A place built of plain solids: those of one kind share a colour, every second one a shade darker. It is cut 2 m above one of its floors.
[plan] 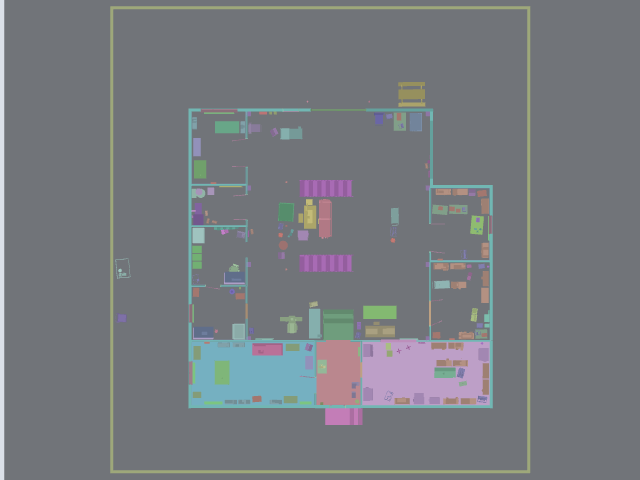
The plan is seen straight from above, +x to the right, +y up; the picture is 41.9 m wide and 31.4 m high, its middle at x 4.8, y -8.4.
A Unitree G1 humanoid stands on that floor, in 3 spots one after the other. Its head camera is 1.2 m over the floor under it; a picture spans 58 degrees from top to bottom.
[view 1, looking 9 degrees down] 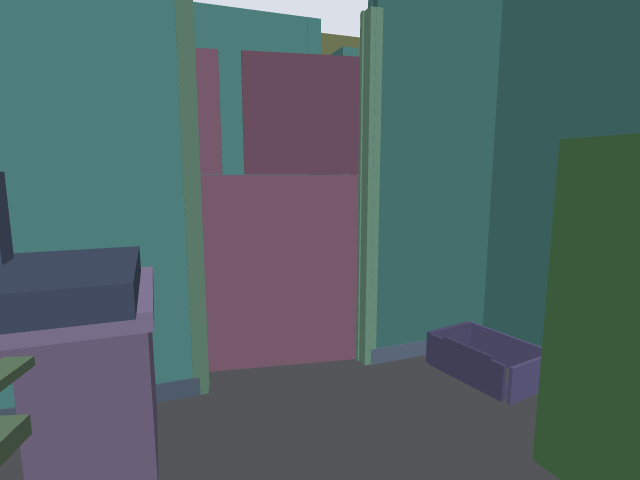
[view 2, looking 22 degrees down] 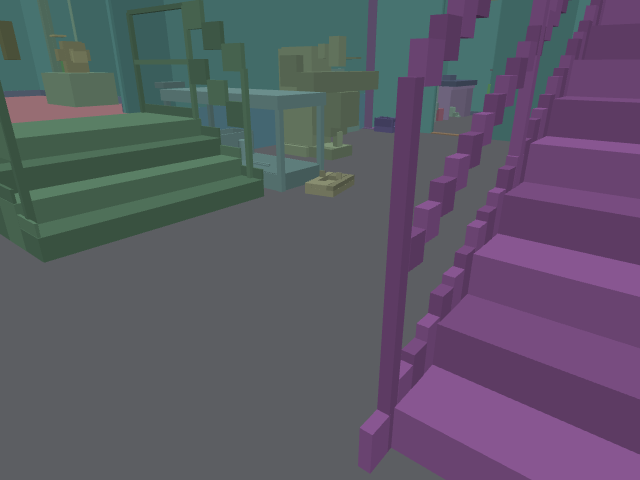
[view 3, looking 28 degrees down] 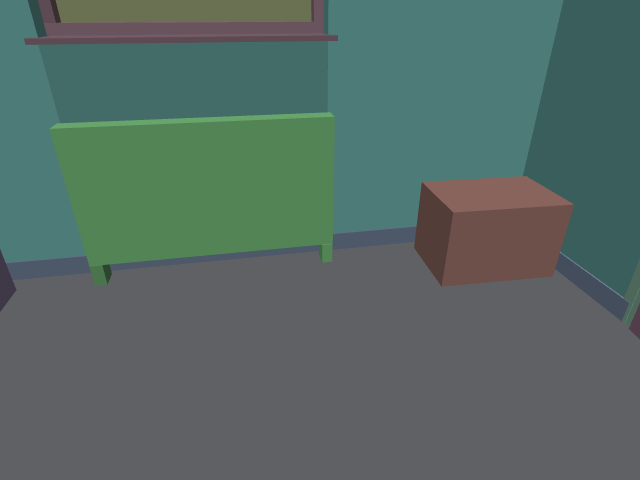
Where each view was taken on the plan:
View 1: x -1.50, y -9.05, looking -111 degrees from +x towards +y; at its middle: door_leaf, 2.63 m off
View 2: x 7.86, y -9.92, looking -141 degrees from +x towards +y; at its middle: ground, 3.20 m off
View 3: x -1.50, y -13.05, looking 169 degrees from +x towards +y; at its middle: radiator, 2.26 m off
